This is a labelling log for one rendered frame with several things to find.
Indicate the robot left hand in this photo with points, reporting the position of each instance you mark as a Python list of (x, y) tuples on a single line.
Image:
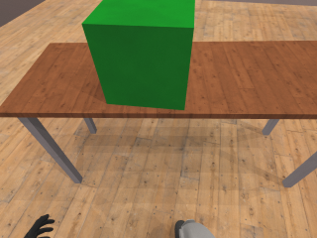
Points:
[(35, 230)]

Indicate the carton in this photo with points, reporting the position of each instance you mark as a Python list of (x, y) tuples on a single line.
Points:
[(141, 50)]

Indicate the robot right foot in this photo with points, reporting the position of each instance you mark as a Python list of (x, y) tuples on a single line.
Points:
[(177, 226)]

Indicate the robot right shin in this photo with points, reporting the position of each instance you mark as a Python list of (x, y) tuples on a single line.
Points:
[(188, 221)]

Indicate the table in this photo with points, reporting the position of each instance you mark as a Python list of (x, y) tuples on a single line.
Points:
[(226, 80)]

